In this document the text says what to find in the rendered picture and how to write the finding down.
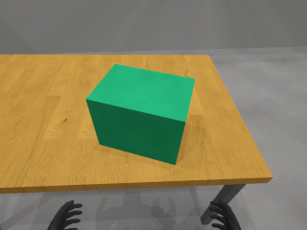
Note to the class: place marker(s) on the carton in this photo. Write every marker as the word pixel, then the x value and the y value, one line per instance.
pixel 141 111

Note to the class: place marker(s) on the table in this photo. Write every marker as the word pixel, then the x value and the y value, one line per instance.
pixel 48 142

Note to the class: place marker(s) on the robot left hand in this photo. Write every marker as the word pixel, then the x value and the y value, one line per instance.
pixel 60 219

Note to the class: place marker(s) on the robot right hand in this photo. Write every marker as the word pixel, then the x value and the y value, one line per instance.
pixel 228 218

